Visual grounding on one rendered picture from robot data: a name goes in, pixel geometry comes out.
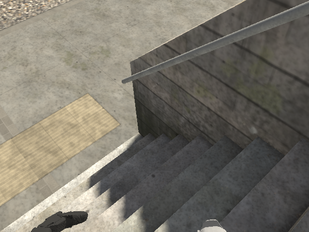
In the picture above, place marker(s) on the left robot hand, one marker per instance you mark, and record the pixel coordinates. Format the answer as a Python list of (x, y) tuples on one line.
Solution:
[(60, 221)]

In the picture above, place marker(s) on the robot right shin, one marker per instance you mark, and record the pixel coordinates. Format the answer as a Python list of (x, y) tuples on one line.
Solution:
[(211, 223)]

